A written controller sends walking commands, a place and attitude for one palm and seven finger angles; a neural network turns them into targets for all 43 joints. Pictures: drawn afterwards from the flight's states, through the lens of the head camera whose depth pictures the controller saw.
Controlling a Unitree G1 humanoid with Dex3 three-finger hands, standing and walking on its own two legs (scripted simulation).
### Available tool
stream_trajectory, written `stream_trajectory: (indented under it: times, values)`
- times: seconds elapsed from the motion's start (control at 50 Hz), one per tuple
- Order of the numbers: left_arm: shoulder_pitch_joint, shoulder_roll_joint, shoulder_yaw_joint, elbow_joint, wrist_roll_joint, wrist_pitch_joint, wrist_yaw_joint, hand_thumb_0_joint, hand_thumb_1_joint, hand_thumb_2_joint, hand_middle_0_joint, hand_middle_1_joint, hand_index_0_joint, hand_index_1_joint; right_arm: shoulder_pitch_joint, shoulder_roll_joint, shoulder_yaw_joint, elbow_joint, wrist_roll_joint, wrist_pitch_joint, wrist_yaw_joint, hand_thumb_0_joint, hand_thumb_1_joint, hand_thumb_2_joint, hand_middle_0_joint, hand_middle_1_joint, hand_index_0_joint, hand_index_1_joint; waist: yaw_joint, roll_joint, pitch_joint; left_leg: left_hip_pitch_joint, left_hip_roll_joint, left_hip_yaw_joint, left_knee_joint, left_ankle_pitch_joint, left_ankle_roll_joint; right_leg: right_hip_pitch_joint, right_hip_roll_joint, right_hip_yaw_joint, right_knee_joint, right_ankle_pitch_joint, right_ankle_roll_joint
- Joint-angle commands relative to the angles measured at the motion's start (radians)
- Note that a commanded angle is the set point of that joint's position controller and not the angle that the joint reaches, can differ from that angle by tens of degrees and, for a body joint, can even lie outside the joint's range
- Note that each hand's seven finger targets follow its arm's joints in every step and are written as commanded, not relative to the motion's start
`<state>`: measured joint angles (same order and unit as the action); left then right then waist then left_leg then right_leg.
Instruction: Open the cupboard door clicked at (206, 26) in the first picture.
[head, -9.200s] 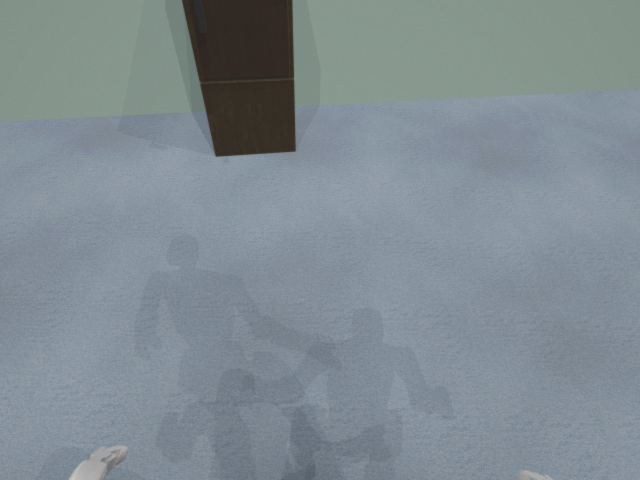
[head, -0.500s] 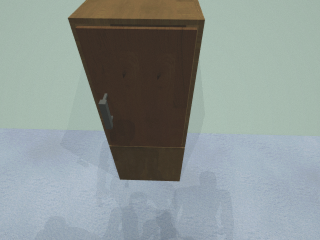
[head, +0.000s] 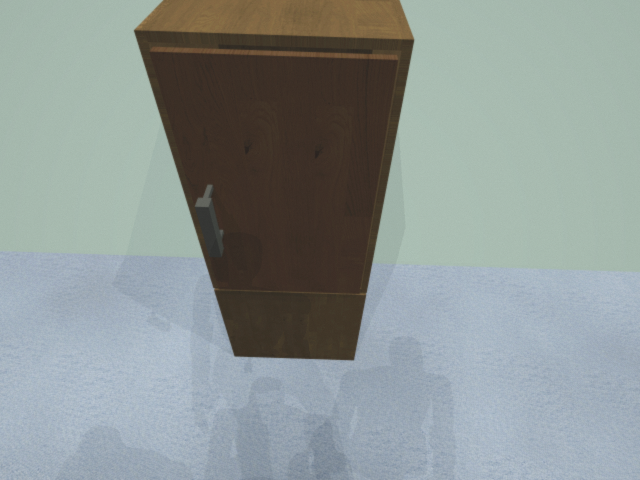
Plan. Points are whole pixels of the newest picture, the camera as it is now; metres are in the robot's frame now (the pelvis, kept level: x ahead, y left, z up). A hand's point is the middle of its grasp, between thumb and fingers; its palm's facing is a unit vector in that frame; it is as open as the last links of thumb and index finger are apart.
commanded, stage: look again from close up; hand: left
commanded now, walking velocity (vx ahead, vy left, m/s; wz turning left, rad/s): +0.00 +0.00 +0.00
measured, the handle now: (212, 221) +0.59 +0.25 -0.07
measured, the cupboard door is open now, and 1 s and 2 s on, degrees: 0 0 0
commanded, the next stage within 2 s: raise the hand with hooked fingers in 0.34 s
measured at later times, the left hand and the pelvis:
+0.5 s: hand out of the picture +0.03 +0.17 -0.16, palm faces +0.10 -0.98 -0.20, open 7.3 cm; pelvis +0.03 +0.00 +0.00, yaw -1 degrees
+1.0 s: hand (179, 454) +0.17 +0.19 -0.08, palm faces +0.21 -0.97 -0.09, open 9.4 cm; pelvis +0.02 -0.03 -0.10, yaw +2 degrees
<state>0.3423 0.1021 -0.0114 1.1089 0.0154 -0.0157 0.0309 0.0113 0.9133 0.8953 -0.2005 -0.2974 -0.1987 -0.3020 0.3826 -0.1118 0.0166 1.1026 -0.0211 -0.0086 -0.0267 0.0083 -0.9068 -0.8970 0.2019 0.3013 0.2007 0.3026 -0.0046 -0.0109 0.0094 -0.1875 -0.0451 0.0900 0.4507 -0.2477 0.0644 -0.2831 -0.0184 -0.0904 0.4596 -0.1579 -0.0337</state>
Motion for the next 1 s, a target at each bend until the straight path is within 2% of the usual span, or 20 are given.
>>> stream_trajectory:
  times: [0.0,0.4,0.42,0.44,0.46,0.48,0.5,0.52,0.54,0.6,0.64,0.66,0.68,0.74,0.78,0.84,0.86,0.88,0.9,0.98]
  values:
    - [0.052,0.072,0.013,-0.027,-0.004,-0.017,0.006,0.000,0.900,0.900,-0.200,-0.300,-0.200,-0.300,0.063,-0.082,-0.009,-0.016,0.003,-0.026,-0.005,0.000,-0.900,-0.900,0.200,0.300,0.200,0.300,0.001,0.017,0.086,-0.165,0.147,-0.166,-0.167,-0.102,-0.007,0.081,-0.097,0.141,-0.075,-0.069,-0.019]
    - [0.052,0.069,0.010,-0.014,-0.003,-0.017,0.010,0.000,0.900,0.900,-0.200,-0.300,-0.200,-0.300,0.033,-0.077,-0.009,0.013,0.008,-0.032,-0.013,0.000,-0.900,-0.900,0.200,0.300,0.200,0.300,0.001,0.003,0.072,-0.066,0.155,-0.133,-0.148,0.066,-0.011,0.110,-0.098,0.131,-0.064,0.078,-0.015]
    - [0.128,0.132,0.013,0.030,0.006,-0.023,0.050,0.000,0.900,0.900,-0.200,-0.300,-0.200,-0.300,-0.100,-0.129,-0.018,-0.063,0.021,-0.035,-0.005,0.000,-0.900,-0.900,0.200,0.300,0.200,0.300,0.053,-0.027,0.101,-0.092,0.171,-0.083,0.023,0.152,-0.042,0.066,-0.139,0.158,-0.029,0.378,0.000]
    - [-0.650,0.323,0.065,-1.545,-0.214,-0.230,0.040,0.000,0.877,0.890,-0.202,-0.315,-0.202,-0.315,-0.084,-0.330,-0.036,-0.454,0.051,-0.182,-0.041,0.000,-0.900,-0.900,0.200,0.300,0.200,0.300,-0.106,0.222,-0.420,0.126,0.055,-0.123,-0.079,0.178,-0.055,0.178,-0.027,0.111,0.023,0.131,0.008]
    - [-0.317,0.251,0.063,-1.313,-0.135,-0.158,0.091,0.000,0.853,0.880,-0.203,-0.330,-0.203,-0.330,-0.192,-0.229,0.005,-0.394,0.059,-0.277,-0.065,0.000,-0.900,-0.900,0.200,0.300,0.200,0.300,-0.025,0.288,-0.329,0.099,0.086,-0.109,-0.129,0.234,-0.072,0.123,0.010,0.079,0.076,-0.049,-0.026]
    - [-0.273,0.169,0.032,-1.190,-0.156,-0.106,0.138,0.000,0.830,0.870,-0.205,-0.345,-0.205,-0.345,-0.168,-0.236,-0.026,-0.331,0.063,-0.305,-0.063,0.000,-0.900,-0.900,0.200,0.300,0.200,0.300,-0.053,0.263,-0.217,0.014,0.097,-0.121,-0.145,0.109,-0.099,0.028,0.010,0.039,0.112,-0.138,-0.010]
    - [0.034,-0.022,-0.068,-0.934,-0.151,-0.007,0.140,0.000,0.807,0.860,-0.207,-0.360,-0.207,-0.360,-0.131,-0.183,-0.023,-0.308,0.069,-0.302,-0.046,0.000,-0.900,-0.900,0.200,0.300,0.200,0.300,-0.037,0.143,-0.074,-0.085,0.093,-0.158,-0.145,0.004,-0.090,-0.044,0.005,0.010,0.101,-0.149,-0.005]
    - [-0.037,-0.035,-0.104,-1.098,-0.187,-0.011,0.119,0.000,0.783,0.850,-0.208,-0.375,-0.208,-0.375,-0.136,-0.212,-0.023,-0.389,0.086,-0.317,-0.044,0.000,-0.900,-0.900,0.200,0.300,0.200,0.300,-0.033,0.084,-0.010,-0.143,0.084,-0.170,-0.107,-0.058,-0.070,-0.047,0.002,0.006,0.073,-0.128,0.003]
    - [-0.053,0.017,-0.076,-1.178,-0.195,-0.058,0.102,0.000,0.760,0.840,-0.210,-0.390,-0.210,-0.390,-0.151,-0.253,-0.037,-0.417,0.086,-0.340,-0.051,0.000,-0.900,-0.900,0.200,0.300,0.200,0.300,-0.041,0.044,-0.025,-0.149,0.080,-0.164,-0.058,-0.090,-0.061,-0.065,0.002,0.018,0.048,-0.148,0.005]
    - [-0.011,-0.003,-0.055,-1.025,-0.159,-0.185,0.050,0.000,0.690,0.810,-0.215,-0.435,-0.215,-0.435,-0.138,-0.273,-0.062,-0.485,0.041,-0.367,-0.036,0.000,-0.900,-0.900,0.200,0.300,0.200,0.300,-0.069,-0.282,0.036,-0.295,0.043,-0.166,0.103,-0.105,-0.048,-0.222,0.008,0.013,0.086,-0.277,0.012]
    - [0.203,-0.026,-0.002,-0.908,-0.190,-0.313,-0.037,0.000,0.643,0.790,-0.218,-0.465,-0.218,-0.465,-0.176,-0.267,-0.088,-0.544,0.031,-0.369,-0.012,0.000,-0.900,-0.900,0.200,0.300,0.200,0.300,-0.002,-0.398,0.000,-0.425,0.035,-0.137,0.228,-0.102,-0.052,-0.290,0.003,0.017,0.171,-0.332,0.013]
    - [0.313,-0.001,0.056,-0.924,-0.214,-0.386,-0.089,0.000,0.620,0.780,-0.220,-0.480,-0.220,-0.480,-0.197,-0.261,-0.101,-0.574,0.027,-0.365,0.003,0.000,-0.900,-0.900,0.200,0.300,0.200,0.300,0.040,-0.383,-0.063,-0.466,0.026,-0.115,0.269,-0.082,-0.061,-0.267,0.005,0.021,0.217,-0.300,0.008]
    - [0.405,0.070,0.148,-0.897,-0.228,-0.444,-0.149,0.000,0.597,0.770,-0.222,-0.495,-0.222,-0.495,-0.204,-0.262,-0.115,-0.595,0.030,-0.351,0.027,0.000,-0.900,-0.900,0.200,0.300,0.200,0.300,0.088,-0.260,-0.115,-0.481,0.011,-0.094,0.303,-0.021,-0.079,-0.217,0.002,0.038,0.274,-0.194,-0.010]
    - [0.377,0.178,0.278,-0.945,-0.236,-0.629,-0.294,0.000,0.527,0.740,-0.227,-0.540,-0.227,-0.540,-0.281,-0.253,-0.127,-0.666,0.017,-0.307,0.063,0.000,-0.900,-0.900,0.200,0.300,0.200,0.300,0.098,0.017,-0.228,-0.565,-0.013,-0.061,0.442,0.081,-0.098,-0.211,-0.005,0.054,0.455,0.078,-0.024]
    - [0.351,0.230,0.314,-0.988,-0.216,-0.641,-0.300,0.000,0.480,0.720,-0.230,-0.570,-0.230,-0.570,-0.292,-0.244,-0.128,-0.695,0.013,-0.263,0.070,0.000,-0.900,-0.900,0.200,0.300,0.200,0.300,0.122,0.097,-0.254,-0.643,-0.012,-0.052,0.493,0.089,-0.091,-0.249,-0.005,0.091,0.528,0.116,-0.032]
    - [0.187,0.202,0.278,-1.205,-0.249,-0.648,-0.278,0.000,0.410,0.690,-0.235,-0.615,-0.235,-0.615,-0.295,-0.230,-0.120,-0.765,0.021,-0.234,0.060,0.000,-0.900,-0.900,0.200,0.300,0.200,0.300,0.089,0.125,-0.368,-0.658,0.001,-0.058,0.551,0.075,-0.069,-0.282,0.001,0.136,0.558,0.089,-0.020]
    - [0.120,0.219,0.292,-1.279,-0.261,-0.667,-0.267,0.000,0.387,0.680,-0.237,-0.630,-0.237,-0.630,-0.270,-0.225,-0.119,-0.766,0.020,-0.236,0.056,0.000,-0.900,-0.900,0.200,0.300,0.200,0.300,0.071,0.156,-0.416,-0.652,0.009,-0.073,0.577,0.081,-0.064,-0.296,0.002,0.149,0.564,0.089,-0.016]
    - [0.040,0.232,0.297,-1.366,-0.284,-0.689,-0.268,0.000,0.363,0.670,-0.238,-0.645,-0.238,-0.645,-0.237,-0.228,-0.116,-0.758,0.015,-0.234,0.048,0.000,-0.900,-0.900,0.200,0.300,0.200,0.300,0.033,0.125,-0.439,-0.657,0.020,-0.096,0.606,0.074,-0.060,-0.329,0.011,0.156,0.580,0.081,-0.008]
    - [0.020,0.243,0.310,-1.418,-0.288,-0.712,-0.270,0.000,0.340,0.660,-0.240,-0.660,-0.240,-0.660,-0.223,-0.225,-0.120,-0.746,0.017,-0.233,0.038,0.000,-0.900,-0.900,0.200,0.300,0.200,0.300,0.020,0.130,-0.474,-0.655,0.031,-0.104,0.635,0.071,-0.053,-0.326,0.007,0.174,0.571,0.077,-0.002]
    - [-0.093,0.188,0.184,-1.419,-0.323,-0.753,-0.377,0.000,0.247,0.620,-0.247,-0.720,-0.247,-0.720,-0.194,-0.253,-0.094,-0.683,0.018,-0.269,0.009,0.000,-0.900,-0.900,0.200,0.300,0.200,0.300,-0.095,0.077,-0.426,-0.692,0.054,-0.137,0.729,0.046,-0.034,-0.452,0.013,0.168,0.570,0.023,0.009]
